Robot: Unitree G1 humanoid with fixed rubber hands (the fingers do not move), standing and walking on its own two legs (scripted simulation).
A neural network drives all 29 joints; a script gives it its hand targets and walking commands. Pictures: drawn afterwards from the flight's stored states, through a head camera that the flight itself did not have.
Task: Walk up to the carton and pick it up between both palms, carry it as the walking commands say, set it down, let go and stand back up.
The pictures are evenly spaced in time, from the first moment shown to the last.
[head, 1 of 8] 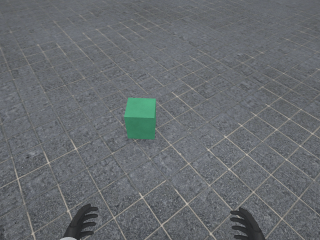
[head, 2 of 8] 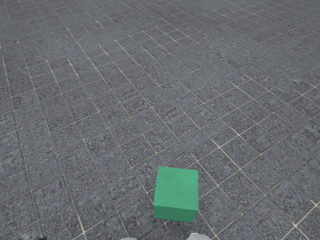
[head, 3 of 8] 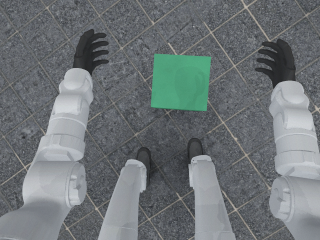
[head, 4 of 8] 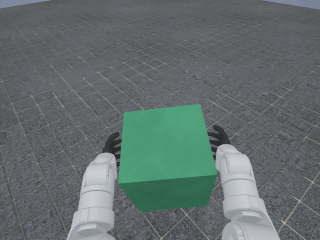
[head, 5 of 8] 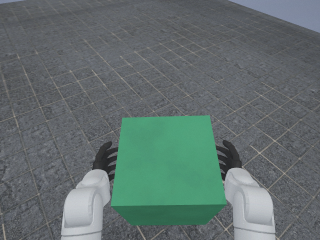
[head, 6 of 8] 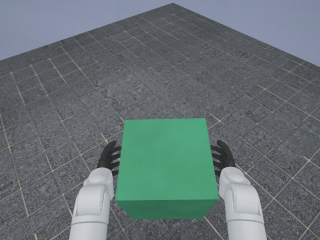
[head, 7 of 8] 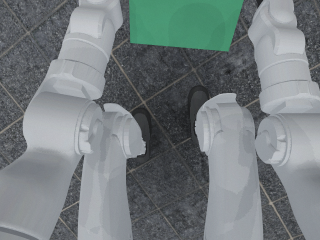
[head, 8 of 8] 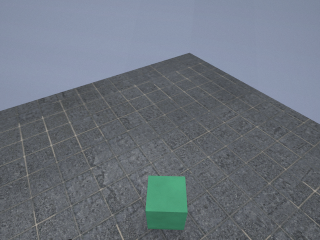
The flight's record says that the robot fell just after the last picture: no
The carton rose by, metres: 0.70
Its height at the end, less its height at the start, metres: +0.00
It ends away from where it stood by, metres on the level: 6.69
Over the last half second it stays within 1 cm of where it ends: yes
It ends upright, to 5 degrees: yes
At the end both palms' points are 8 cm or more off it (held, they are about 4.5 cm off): yes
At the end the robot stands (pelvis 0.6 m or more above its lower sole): yes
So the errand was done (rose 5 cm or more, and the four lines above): yes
